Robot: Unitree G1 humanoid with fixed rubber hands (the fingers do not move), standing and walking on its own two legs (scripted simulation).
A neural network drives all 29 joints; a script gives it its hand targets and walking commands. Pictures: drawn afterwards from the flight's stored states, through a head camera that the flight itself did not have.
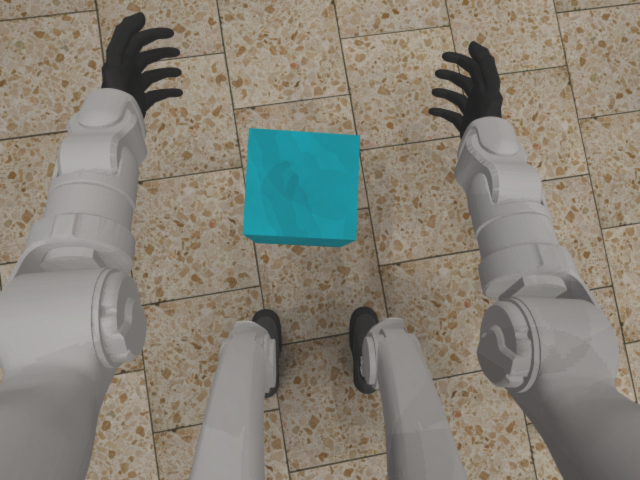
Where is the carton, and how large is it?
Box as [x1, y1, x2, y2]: [243, 128, 359, 246]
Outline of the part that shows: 249,128 243,234 255,242 341,246 354,240 356,232 359,135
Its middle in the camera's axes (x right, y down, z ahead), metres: -0.04 -0.10 +0.84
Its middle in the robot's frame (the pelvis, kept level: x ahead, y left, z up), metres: +0.50 +0.02 -0.51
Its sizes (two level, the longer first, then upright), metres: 0.210 0.200 0.250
